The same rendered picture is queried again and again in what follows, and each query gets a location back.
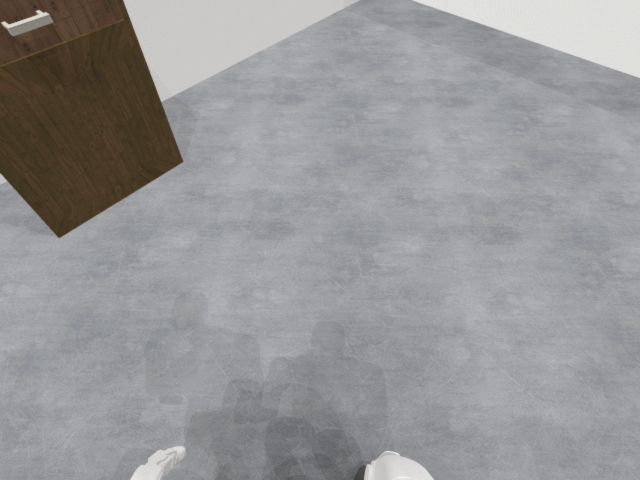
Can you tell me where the cabinet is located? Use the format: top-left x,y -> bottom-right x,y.
0,0 -> 183,238

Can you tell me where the right robot thigh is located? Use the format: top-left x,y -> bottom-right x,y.
364,455 -> 434,480

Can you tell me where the drawer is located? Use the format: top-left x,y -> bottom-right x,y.
0,0 -> 122,65

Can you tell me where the handle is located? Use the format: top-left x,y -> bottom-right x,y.
1,10 -> 53,37

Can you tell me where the robot left hand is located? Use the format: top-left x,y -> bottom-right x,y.
130,446 -> 186,480

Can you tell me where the right robot shin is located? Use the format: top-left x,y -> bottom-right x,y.
375,451 -> 400,461

